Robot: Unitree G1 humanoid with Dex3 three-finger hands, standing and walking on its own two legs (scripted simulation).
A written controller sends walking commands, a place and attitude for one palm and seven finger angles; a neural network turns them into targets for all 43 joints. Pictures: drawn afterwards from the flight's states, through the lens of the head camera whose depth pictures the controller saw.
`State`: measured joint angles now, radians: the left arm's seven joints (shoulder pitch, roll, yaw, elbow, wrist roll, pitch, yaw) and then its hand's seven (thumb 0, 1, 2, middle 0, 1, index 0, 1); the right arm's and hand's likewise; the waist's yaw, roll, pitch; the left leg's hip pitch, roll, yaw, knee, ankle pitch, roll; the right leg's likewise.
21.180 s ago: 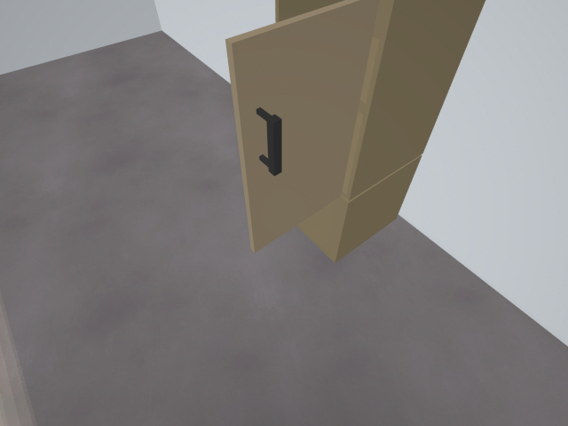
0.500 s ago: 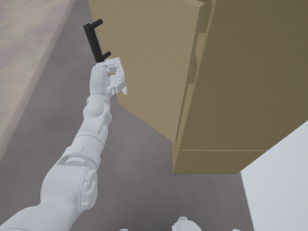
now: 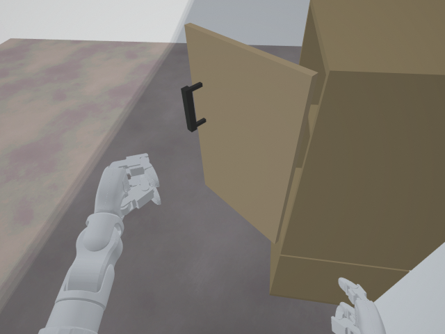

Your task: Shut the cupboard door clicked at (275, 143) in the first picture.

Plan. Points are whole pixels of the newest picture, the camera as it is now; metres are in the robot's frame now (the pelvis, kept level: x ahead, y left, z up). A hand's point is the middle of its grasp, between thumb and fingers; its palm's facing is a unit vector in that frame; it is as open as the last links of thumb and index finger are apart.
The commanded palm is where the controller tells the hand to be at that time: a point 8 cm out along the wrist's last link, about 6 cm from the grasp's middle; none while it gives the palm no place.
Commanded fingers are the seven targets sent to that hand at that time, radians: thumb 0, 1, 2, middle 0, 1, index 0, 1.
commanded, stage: draw the hand back to the body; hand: left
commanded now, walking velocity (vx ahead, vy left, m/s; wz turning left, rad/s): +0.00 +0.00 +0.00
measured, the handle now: (195, 107) +0.67 +0.12 +0.05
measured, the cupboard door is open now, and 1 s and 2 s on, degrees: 51 51 51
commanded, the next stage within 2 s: step back with the hand held close in 0.94 s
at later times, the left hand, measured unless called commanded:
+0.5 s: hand (35, 234) +0.21 +0.27 +0.15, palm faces +0.42 -0.83 -0.38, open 5.6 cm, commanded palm +0.16 +0.31 +0.18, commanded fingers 0.00 0.90 0.90 -0.25 -0.36 -0.25 -0.36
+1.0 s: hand (18, 242) +0.20 +0.28 +0.17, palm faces +0.47 -0.79 -0.40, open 7.4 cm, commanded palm +0.15 +0.31 +0.18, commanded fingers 0.00 0.90 0.90 -0.20 -0.30 -0.20 -0.30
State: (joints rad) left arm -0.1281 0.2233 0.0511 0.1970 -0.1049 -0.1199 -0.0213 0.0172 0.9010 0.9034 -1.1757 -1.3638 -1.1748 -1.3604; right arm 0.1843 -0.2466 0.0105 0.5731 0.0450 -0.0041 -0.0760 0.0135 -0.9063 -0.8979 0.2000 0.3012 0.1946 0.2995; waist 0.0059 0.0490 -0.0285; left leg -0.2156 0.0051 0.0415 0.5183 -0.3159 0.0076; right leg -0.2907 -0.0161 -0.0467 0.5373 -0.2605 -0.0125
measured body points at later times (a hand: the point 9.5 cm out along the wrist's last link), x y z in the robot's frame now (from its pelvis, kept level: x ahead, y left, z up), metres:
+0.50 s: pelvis +0.01 +0.02 +0.01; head -0.01 -0.01 +0.46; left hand +0.19 +0.31 +0.18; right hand +0.20 -0.19 -0.09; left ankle -0.03 +0.11 -0.73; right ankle +0.01 -0.11 -0.73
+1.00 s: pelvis +0.01 +0.01 +0.01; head -0.01 -0.01 +0.46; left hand +0.17 +0.32 +0.19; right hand +0.20 -0.20 -0.08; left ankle -0.03 +0.11 -0.73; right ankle +0.01 -0.11 -0.73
